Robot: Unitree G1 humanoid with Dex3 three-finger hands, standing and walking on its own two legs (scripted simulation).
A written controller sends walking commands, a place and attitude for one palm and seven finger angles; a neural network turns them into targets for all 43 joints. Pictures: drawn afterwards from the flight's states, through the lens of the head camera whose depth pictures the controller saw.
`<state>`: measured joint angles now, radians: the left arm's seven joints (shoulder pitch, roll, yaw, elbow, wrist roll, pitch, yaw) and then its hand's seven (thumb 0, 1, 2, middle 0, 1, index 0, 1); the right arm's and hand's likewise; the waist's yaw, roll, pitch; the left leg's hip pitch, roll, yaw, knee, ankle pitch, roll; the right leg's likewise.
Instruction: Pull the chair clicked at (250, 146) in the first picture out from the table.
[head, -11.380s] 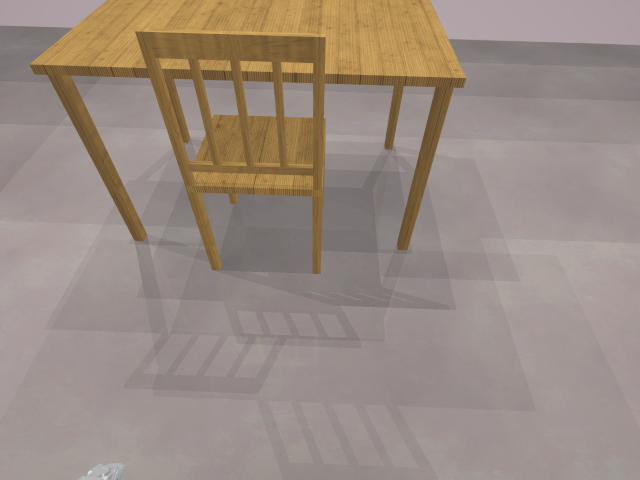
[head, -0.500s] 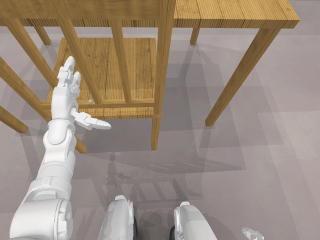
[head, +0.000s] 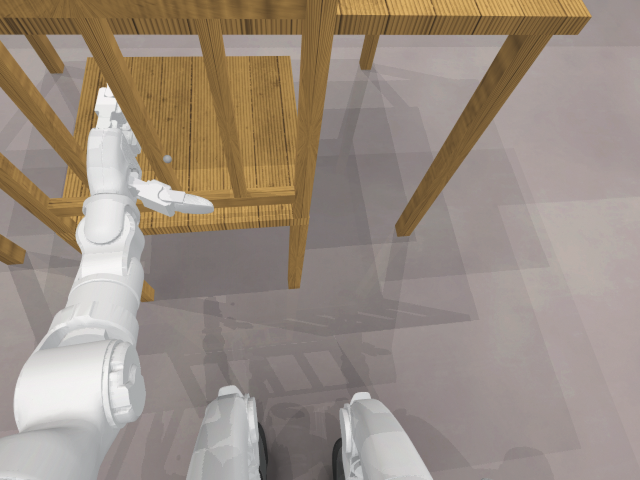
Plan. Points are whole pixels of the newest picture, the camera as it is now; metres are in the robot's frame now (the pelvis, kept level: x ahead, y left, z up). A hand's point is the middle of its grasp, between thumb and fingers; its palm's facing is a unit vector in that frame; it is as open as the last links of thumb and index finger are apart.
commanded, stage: push the fingers through the gap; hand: left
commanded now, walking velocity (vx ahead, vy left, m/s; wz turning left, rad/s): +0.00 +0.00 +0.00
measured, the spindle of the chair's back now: (144, 131) +0.53 +0.19 +0.04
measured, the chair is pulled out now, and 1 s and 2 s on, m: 0.00 0.00 0.02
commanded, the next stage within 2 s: hook a spindle and tug to test in 0.46 s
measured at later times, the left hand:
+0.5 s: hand (168, 154) +0.50 +0.16 +0.04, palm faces +0.06 -1.00 -0.04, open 16.9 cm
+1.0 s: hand (167, 155) +0.50 +0.16 +0.04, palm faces +0.07 -1.00 -0.04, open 14.5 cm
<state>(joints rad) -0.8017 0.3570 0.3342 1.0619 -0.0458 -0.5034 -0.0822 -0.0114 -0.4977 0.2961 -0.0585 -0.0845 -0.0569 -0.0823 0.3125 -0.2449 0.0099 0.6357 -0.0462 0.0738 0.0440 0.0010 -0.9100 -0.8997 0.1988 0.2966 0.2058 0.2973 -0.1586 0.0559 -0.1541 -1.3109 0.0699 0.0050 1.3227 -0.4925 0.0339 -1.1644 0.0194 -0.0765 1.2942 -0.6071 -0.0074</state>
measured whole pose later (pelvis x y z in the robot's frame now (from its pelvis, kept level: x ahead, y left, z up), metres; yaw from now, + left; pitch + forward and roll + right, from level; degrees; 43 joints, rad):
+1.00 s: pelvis +0.00 -0.01 +0.00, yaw +0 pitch +27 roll -4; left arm -0.81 0.37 0.33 1.07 -0.05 -0.52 -0.08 -0.01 -0.42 0.33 -0.30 -0.83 -0.27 -0.83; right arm 0.31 -0.25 0.01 0.63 -0.05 0.11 0.05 0.00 -0.91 -0.90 0.20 0.30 0.21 0.30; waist -0.16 0.05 -0.15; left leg -1.31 0.07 -0.01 1.32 -0.49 0.02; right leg -1.16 0.03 -0.09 1.29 -0.61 -0.02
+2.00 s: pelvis +0.02 +0.00 +0.02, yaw +0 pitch +27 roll -3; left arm -0.59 0.28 0.27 0.84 -0.10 -0.50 -0.07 0.01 0.74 0.80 -0.43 -1.42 -0.41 -1.45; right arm 0.28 -0.23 -0.01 0.60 -0.03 0.11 0.06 0.00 -0.91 -0.90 0.20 0.30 0.20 0.30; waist -0.13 0.04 -0.17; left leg -1.22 0.06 0.02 1.26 -0.52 0.03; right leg -1.08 0.02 -0.06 1.23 -0.62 0.00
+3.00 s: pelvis -0.03 -0.01 +0.11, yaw +0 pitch +6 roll -2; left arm -0.62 0.17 0.07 1.13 -0.09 -0.23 0.09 0.04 0.73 0.77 -0.29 -1.10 -0.49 -1.45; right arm 0.24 -0.28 -0.02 0.75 0.06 -0.01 -0.11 0.00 -0.91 -0.90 0.20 0.30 0.21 0.30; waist -0.10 0.07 0.12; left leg -0.57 0.06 0.05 0.61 -0.16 0.01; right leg -0.46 0.04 -0.04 0.60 -0.25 -0.01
